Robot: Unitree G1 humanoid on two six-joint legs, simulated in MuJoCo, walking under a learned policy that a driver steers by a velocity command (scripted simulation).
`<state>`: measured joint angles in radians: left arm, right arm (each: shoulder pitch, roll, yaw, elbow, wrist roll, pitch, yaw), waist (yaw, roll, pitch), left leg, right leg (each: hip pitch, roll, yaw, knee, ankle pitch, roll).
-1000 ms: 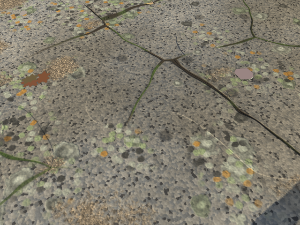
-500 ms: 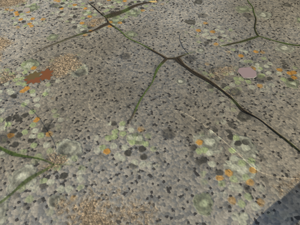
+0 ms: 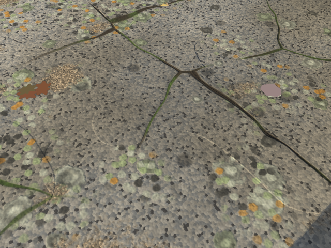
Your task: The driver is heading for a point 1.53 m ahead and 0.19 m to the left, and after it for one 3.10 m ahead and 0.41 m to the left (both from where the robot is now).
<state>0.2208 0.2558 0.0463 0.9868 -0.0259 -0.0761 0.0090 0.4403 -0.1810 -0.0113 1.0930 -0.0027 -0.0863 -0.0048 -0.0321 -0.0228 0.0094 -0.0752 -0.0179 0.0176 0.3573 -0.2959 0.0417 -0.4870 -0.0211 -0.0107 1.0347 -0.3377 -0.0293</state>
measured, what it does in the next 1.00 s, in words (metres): walks ahead: right foot, then left foot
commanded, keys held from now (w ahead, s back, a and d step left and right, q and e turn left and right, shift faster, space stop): no key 0.28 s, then w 0.72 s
